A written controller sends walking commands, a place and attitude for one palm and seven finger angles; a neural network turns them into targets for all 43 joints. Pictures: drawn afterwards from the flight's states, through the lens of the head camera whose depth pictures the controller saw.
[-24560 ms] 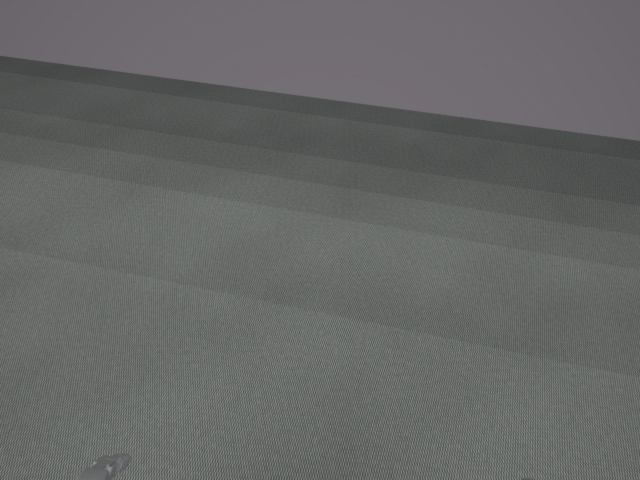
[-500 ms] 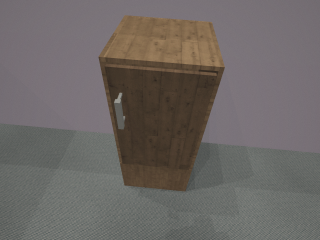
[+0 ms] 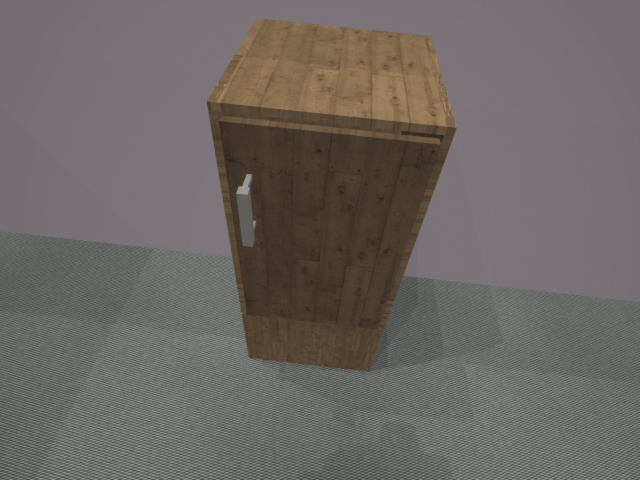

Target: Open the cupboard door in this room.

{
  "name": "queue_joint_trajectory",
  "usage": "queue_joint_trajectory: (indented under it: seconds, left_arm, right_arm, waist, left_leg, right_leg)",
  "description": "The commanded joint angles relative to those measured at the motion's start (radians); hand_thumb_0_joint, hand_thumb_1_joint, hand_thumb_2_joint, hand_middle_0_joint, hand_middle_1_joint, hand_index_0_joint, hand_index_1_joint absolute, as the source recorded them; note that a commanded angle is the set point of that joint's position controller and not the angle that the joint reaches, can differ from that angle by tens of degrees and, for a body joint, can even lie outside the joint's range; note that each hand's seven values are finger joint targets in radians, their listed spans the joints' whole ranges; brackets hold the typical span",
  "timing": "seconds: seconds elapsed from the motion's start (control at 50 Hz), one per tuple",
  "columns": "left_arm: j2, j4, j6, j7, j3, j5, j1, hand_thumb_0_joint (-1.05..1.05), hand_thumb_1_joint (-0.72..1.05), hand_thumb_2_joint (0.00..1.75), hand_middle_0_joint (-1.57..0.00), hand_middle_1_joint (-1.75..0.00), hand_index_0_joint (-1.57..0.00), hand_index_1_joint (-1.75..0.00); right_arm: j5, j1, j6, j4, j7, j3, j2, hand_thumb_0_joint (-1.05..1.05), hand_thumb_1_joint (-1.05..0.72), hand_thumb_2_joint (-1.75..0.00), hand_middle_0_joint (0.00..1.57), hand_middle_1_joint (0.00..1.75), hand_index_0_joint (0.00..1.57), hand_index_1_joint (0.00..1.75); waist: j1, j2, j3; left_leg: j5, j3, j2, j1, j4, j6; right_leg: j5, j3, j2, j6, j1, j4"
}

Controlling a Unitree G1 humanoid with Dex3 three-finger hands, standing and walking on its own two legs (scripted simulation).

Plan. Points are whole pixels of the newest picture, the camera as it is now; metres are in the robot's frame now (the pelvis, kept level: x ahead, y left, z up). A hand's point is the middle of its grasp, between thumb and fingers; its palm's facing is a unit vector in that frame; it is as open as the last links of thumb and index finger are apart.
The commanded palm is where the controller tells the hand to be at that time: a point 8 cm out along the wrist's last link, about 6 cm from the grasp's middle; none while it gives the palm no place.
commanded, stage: come to a stop and stand still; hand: left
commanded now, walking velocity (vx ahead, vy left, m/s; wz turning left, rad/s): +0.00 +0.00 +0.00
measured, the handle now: (248, 211) +0.57 +0.17 -0.04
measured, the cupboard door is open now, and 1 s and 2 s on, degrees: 0 0 0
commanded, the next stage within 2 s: look again from close up in 0.10 s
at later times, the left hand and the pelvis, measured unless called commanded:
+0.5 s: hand out of the picture -0.04 +0.16 -0.18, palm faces +0.04 -0.99 -0.15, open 7.3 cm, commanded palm none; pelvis -0.01 +0.01 +0.00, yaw +0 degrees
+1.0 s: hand out of the picture -0.02 +0.17 -0.18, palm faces +0.03 -0.98 -0.18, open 7.3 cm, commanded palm none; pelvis +0.00 +0.01 -0.01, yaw +1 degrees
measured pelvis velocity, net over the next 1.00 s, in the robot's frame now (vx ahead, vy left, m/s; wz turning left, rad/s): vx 0.00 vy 0.01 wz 0.01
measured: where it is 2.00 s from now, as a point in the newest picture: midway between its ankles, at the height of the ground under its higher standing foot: outside the picture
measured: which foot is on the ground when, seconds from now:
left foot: down 0.00-1.00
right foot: down 0.00-1.00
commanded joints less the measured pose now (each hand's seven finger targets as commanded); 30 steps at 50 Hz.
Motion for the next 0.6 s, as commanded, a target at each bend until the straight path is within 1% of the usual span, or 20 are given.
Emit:
queue_joint_trajectory:
  seconds: [0.0, 0.02, 0.06, 0.08, 0.1, 0.12, 0.14, 0.2, 0.22, 0.24, 0.26, 0.3, 0.32, 0.4, 0.44, 0.46, 0.54, 0.58]
  left_arm:
    - [0.072, -0.021, -0.017, 0.000, 0.013, 0.000, 0.073, 0.00, 0.90, 0.90, -0.20, -0.30, -0.20, -0.30]
    - [0.075, -0.019, -0.019, 0.000, 0.013, 0.002, 0.083, 0.00, 0.90, 0.90, -0.20, -0.30, -0.20, -0.30]
    - [0.068, -0.016, -0.018, 0.001, 0.013, 0.000, 0.081, 0.00, 0.90, 0.90, -0.20, -0.30, -0.20, -0.30]
    - [0.065, -0.013, -0.018, 0.001, 0.012, 0.000, 0.086, 0.00, 0.90, 0.90, -0.20, -0.30, -0.20, -0.30]
    - [0.064, -0.012, -0.019, 0.000, 0.012, 0.001, 0.090, 0.00, 0.90, 0.90, -0.20, -0.30, -0.20, -0.30]
    - [0.065, -0.012, -0.018, 0.001, 0.012, 0.002, 0.095, 0.00, 0.90, 0.90, -0.20, -0.30, -0.20, -0.30]
    - [0.061, -0.012, -0.018, 0.001, 0.011, 0.002, 0.095, 0.00, 0.90, 0.90, -0.20, -0.30, -0.20, -0.30]
    - [0.053, -0.008, -0.019, 0.001, 0.011, 0.001, 0.106, 0.00, 0.90, 0.90, -0.20, -0.30, -0.20, -0.30]
    - [0.059, -0.007, -0.019, 0.001, 0.010, 0.003, 0.109, 0.00, 0.90, 0.90, -0.20, -0.30, -0.20, -0.30]
    - [0.054, -0.007, -0.019, 0.002, 0.011, 0.002, 0.108, 0.00, 0.90, 0.90, -0.20, -0.30, -0.20, -0.30]
    - [0.051, -0.006, -0.019, 0.002, 0.011, 0.001, 0.111, 0.00, 0.90, 0.90, -0.20, -0.30, -0.20, -0.30]
    - [0.049, -0.005, -0.019, 0.002, 0.011, 0.002, 0.111, 0.00, 0.90, 0.90, -0.20, -0.30, -0.20, -0.30]
    - [0.051, -0.004, -0.019, 0.003, 0.011, 0.003, 0.118, 0.00, 0.90, 0.90, -0.20, -0.30, -0.20, -0.30]
    - [0.042, 0.000, -0.016, 0.002, 0.011, 0.004, 0.119, 0.00, 0.90, 0.90, -0.20, -0.30, -0.20, -0.30]
    - [0.040, -0.001, -0.016, 0.002, 0.012, 0.004, 0.125, 0.00, 0.90, 0.90, -0.20, -0.30, -0.20, -0.30]
    - [0.038, 0.000, -0.016, 0.002, 0.011, 0.004, 0.126, 0.00, 0.90, 0.90, -0.20, -0.30, -0.20, -0.30]
    - [0.037, -0.001, -0.020, 0.003, 0.011, 0.003, 0.124, 0.00, 0.90, 0.90, -0.20, -0.30, -0.20, -0.30]
    - [0.035, -0.001, -0.021, 0.003, 0.011, 0.002, 0.126, 0.00, 0.90, 0.90, -0.20, -0.30, -0.20, -0.30]
  right_arm:
    - [0.000, 0.039, -0.013, -0.038, -0.008, -0.022, -0.108, 0.00, -0.90, -0.90, 0.20, 0.30, 0.20, 0.30]
    - [0.002, 0.041, -0.014, -0.038, -0.008, -0.023, -0.108, 0.00, -0.90, -0.90, 0.20, 0.30, 0.20, 0.30]
    - [0.001, 0.050, -0.015, -0.033, -0.008, -0.022, -0.106, 0.00, -0.90, -0.90, 0.20, 0.30, 0.20, 0.30]
    - [0.001, 0.048, -0.014, -0.033, -0.008, -0.024, -0.103, 0.00, -0.90, -0.90, 0.20, 0.30, 0.20, 0.30]
    - [0.001, 0.050, -0.014, -0.033, -0.008, -0.023, -0.103, 0.00, -0.90, -0.90, 0.20, 0.30, 0.20, 0.30]
    - [0.003, 0.051, -0.013, -0.033, -0.009, -0.024, -0.102, 0.00, -0.90, -0.90, 0.20, 0.30, 0.20, 0.30]
    - [0.002, 0.054, -0.012, -0.032, -0.008, -0.025, -0.101, 0.00, -0.90, -0.90, 0.20, 0.30, 0.20, 0.30]
    - [0.001, 0.060, -0.012, -0.031, -0.008, -0.026, -0.097, 0.00, -0.90, -0.90, 0.20, 0.30, 0.20, 0.30]
    - [0.003, 0.059, -0.012, -0.031, -0.008, -0.026, -0.099, 0.00, -0.90, -0.90, 0.20, 0.30, 0.20, 0.30]
    - [0.001, 0.065, -0.012, -0.032, -0.009, -0.027, -0.096, 0.00, -0.90, -0.90, 0.20, 0.30, 0.20, 0.30]
    - [0.000, 0.068, -0.013, -0.030, -0.009, -0.027, -0.094, 0.00, -0.90, -0.90, 0.20, 0.30, 0.20, 0.30]
    - [0.001, 0.069, -0.013, -0.028, -0.009, -0.027, -0.094, 0.00, -0.90, -0.90, 0.20, 0.30, 0.20, 0.30]
    - [0.002, 0.072, -0.013, -0.029, -0.009, -0.027, -0.092, 0.00, -0.90, -0.90, 0.20, 0.30, 0.20, 0.30]
    - [0.001, 0.076, -0.011, -0.028, -0.009, -0.029, -0.093, 0.00, -0.90, -0.90, 0.20, 0.30, 0.20, 0.30]
    - [0.001, 0.078, -0.011, -0.029, -0.009, -0.030, -0.093, 0.00, -0.90, -0.90, 0.20, 0.30, 0.20, 0.30]
    - [0.000, 0.078, -0.011, -0.030, -0.009, -0.030, -0.092, 0.00, -0.90, -0.90, 0.20, 0.30, 0.20, 0.30]
    - [0.001, 0.085, -0.013, -0.029, -0.010, -0.030, -0.084, 0.00, -0.90, -0.90, 0.20, 0.30, 0.20, 0.30]
    - [0.001, 0.087, -0.013, -0.026, -0.009, -0.030, -0.080, 0.00, -0.90, -0.90, 0.20, 0.30, 0.20, 0.30]
  waist:
    - [-0.003, 0.048, 0.066]
    - [0.000, 0.045, 0.054]
    - [-0.003, 0.039, 0.052]
    - [-0.002, 0.048, 0.056]
    - [-0.002, 0.043, 0.057]
    - [0.000, 0.031, 0.073]
    - [-0.003, 0.030, 0.073]
    - [-0.002, 0.037, 0.073]
    - [0.000, 0.039, 0.074]
    - [-0.003, 0.037, 0.072]
    - [-0.003, 0.052, 0.065]
    - [-0.003, 0.058, 0.071]
    - [0.000, 0.054, 0.064]
    - [-0.001, 0.052, 0.090]
    - [0.001, 0.053, 0.085]
    - [0.001, 0.058, 0.084]
    - [-0.001, 0.031, 0.070]
    - [-0.002, 0.038, 0.070]
  left_leg:
    - [-0.070, -0.141, 0.116, -0.054, -0.149, -0.004]
    - [-0.052, -0.137, 0.117, -0.042, -0.145, -0.003]
    - [-0.055, -0.140, 0.117, -0.045, -0.150, -0.003]
    - [-0.071, -0.144, 0.117, -0.047, -0.157, -0.003]
    - [-0.084, -0.145, 0.116, -0.052, -0.158, -0.003]
    - [-0.095, -0.145, 0.118, -0.057, -0.160, -0.002]
    - [-0.107, -0.150, 0.116, -0.063, -0.164, -0.002]
    - [-0.114, -0.151, 0.115, -0.064, -0.168, -0.001]
    - [-0.113, -0.150, 0.115, -0.061, -0.167, -0.001]
    - [-0.113, -0.151, 0.114, -0.066, -0.166, -0.002]
    - [-0.107, -0.152, 0.115, -0.062, -0.169, -0.001]
    - [-0.117, -0.153, 0.117, -0.067, -0.176, -0.002]
    - [-0.117, -0.156, 0.121, -0.060, -0.180, 0.000]
    - [-0.173, -0.166, 0.121, -0.091, -0.200, -0.001]
    - [-0.182, -0.171, 0.124, -0.093, -0.205, 0.001]
    - [-0.173, -0.169, 0.121, -0.091, -0.202, 0.001]
    - [-0.126, -0.155, 0.116, -0.071, -0.180, 0.001]
    - [-0.124, -0.151, 0.114, -0.065, -0.178, -0.001]
  right_leg:
    - [0.026, 0.071, -0.074, -0.038, -0.041, -0.079]
    - [0.036, 0.071, -0.075, -0.037, -0.035, -0.081]
    - [0.035, 0.068, -0.075, -0.037, -0.034, -0.077]
    - [0.029, 0.068, -0.076, -0.037, -0.038, -0.080]
    - [0.024, 0.070, -0.075, -0.037, -0.037, -0.083]
    - [0.017, 0.066, -0.075, -0.036, -0.046, -0.085]
    - [0.011, 0.067, -0.075, -0.036, -0.047, -0.085]
    - [0.012, 0.067, -0.076, -0.038, -0.050, -0.087]
    - [0.010, 0.069, -0.076, -0.037, -0.053, -0.087]
    - [0.010, 0.069, -0.075, -0.037, -0.051, -0.086]
    - [0.019, 0.068, -0.075, -0.039, -0.050, -0.082]
    - [0.019, 0.066, -0.073, -0.038, -0.050, -0.081]
    - [0.020, 0.062, -0.073, -0.037, -0.048, -0.078]
    - [0.000, 0.062, -0.067, -0.035, -0.057, -0.075]
    - [0.001, 0.056, -0.067, -0.034, -0.054, -0.071]
    - [0.010, 0.060, -0.066, -0.035, -0.055, -0.070]
    - [0.021, 0.068, -0.072, -0.038, -0.058, -0.077]
    - [0.014, 0.072, -0.073, -0.039, -0.064, -0.080]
